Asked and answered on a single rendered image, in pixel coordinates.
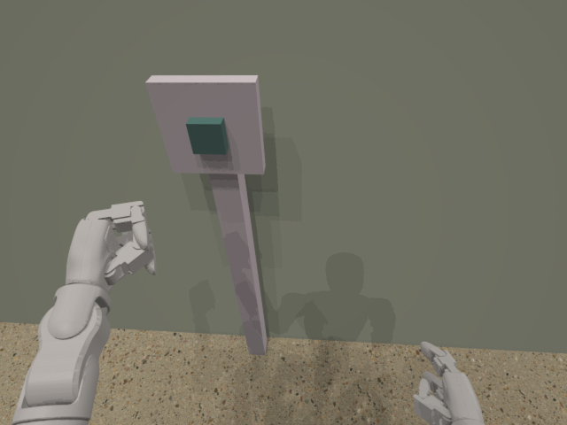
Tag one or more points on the panel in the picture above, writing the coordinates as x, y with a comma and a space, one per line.
236, 98

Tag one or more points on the right robot hand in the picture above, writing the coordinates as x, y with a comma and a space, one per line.
455, 398

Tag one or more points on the button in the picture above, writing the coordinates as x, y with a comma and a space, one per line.
207, 135

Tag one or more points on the left robot hand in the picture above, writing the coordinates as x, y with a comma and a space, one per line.
94, 245

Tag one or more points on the left robot forearm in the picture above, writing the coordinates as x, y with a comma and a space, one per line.
61, 383

